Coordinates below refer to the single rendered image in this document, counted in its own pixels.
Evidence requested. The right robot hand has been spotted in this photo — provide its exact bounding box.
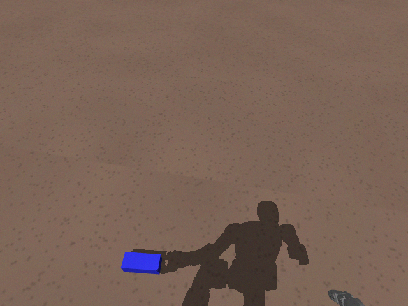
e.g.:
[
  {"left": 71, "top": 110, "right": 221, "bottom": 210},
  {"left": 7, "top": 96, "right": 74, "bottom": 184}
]
[{"left": 328, "top": 290, "right": 364, "bottom": 306}]

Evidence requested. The carton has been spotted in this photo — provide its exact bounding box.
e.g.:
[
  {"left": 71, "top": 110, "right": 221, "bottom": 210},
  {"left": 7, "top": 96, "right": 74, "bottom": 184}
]
[{"left": 121, "top": 252, "right": 162, "bottom": 274}]

